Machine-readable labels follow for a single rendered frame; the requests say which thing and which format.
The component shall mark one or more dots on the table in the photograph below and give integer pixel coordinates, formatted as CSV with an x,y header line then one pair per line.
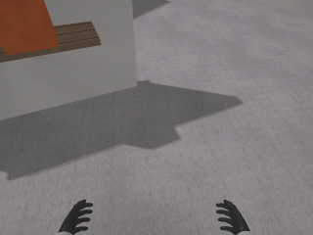
x,y
70,36

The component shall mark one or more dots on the right robot hand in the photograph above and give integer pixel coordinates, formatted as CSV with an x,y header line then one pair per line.
x,y
236,219

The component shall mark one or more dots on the left robot hand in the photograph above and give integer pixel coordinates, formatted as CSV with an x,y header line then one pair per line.
x,y
73,219

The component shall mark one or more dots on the carton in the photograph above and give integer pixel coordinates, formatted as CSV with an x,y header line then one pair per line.
x,y
26,26

